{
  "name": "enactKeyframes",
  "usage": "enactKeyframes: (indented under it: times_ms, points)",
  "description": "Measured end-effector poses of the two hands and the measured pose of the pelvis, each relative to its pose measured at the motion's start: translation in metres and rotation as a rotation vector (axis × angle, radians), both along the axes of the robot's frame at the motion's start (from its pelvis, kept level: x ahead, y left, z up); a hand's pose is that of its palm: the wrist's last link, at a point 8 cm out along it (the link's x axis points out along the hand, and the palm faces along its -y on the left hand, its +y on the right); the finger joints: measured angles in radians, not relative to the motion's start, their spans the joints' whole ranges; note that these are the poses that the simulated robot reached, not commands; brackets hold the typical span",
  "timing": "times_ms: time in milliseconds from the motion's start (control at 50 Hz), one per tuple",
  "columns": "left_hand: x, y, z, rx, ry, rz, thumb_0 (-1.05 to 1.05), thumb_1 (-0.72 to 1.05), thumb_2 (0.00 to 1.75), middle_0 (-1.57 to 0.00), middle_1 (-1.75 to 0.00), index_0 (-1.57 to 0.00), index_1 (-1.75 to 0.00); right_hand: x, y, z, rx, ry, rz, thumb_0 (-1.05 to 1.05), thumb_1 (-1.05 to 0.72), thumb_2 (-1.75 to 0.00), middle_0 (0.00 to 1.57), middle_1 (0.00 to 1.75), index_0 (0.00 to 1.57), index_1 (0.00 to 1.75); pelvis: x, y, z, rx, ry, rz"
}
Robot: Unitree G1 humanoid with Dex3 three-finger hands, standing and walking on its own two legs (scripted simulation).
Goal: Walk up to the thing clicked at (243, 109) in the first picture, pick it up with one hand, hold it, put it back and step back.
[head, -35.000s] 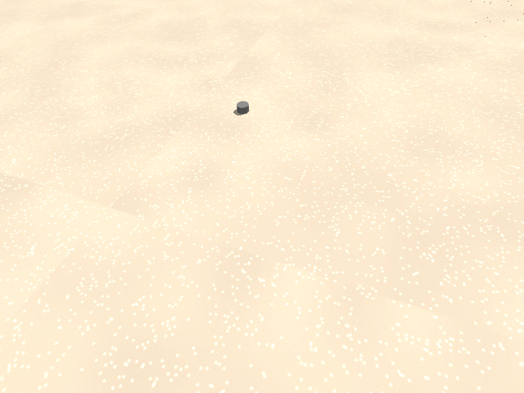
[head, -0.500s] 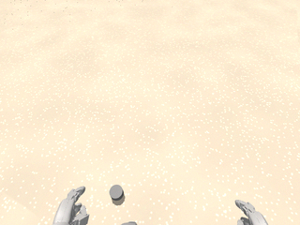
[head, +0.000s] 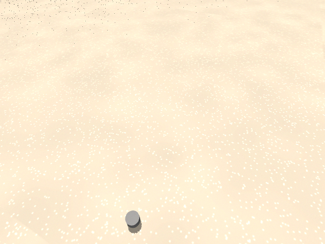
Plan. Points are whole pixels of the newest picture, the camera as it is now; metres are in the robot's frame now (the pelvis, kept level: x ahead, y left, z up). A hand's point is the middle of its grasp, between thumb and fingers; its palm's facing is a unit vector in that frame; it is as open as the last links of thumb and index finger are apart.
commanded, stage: stand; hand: left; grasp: from above
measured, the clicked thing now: (132, 219) +0.40 +0.23 -0.75
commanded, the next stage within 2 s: step back in 1.88 s
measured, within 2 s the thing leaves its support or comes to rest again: neither
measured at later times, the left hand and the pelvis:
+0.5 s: hand out of the picture +0.03 +0.23 -0.16, palm faces +0.02 -0.94 -0.33, open 7.4 cm; pelvis -0.01 -0.01 +0.01, yaw +0 degrees
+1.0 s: hand out of the picture +0.07 +0.22 -0.15, palm faces +0.02 -0.95 -0.32, open 7.4 cm; pelvis +0.01 -0.02 +0.01, yaw +0 degrees
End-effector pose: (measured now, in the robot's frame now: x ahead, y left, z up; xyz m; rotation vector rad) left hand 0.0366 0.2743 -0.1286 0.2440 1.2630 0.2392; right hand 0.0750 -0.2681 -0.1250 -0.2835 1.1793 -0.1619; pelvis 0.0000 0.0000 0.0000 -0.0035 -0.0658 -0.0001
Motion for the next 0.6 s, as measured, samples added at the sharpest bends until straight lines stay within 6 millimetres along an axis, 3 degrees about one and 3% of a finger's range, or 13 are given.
enactKeyframes:
  times_ms: [260, 600]
  points:
    - [-0.008, 0.006, 0.009, 0.026, 0.008, 0.0, 0.0, 0.9, 0.9, -0.21, -0.3, -0.2, -0.3, -0.012, -0.014, 0.003, -0.006, 0.019, -0.02, 0.0, -0.9, -0.9, 0.2, 0.3, 0.21, 0.3, -0.01, -0.004, 0.005, 0.001, -0.018, 0.006]
    - [-0.009, -0.002, 0.007, 0.014, 0.045, -0.008, 0.0, 0.9, 0.9, -0.21, -0.3, -0.2, -0.3, -0.031, -0.032, 0.003, -0.024, 0.091, -0.034, 0.0, -0.9, -0.9, 0.2, 0.3, 0.21, 0.3, -0.009, -0.013, 0.006, -0.002, -0.003, 0.007]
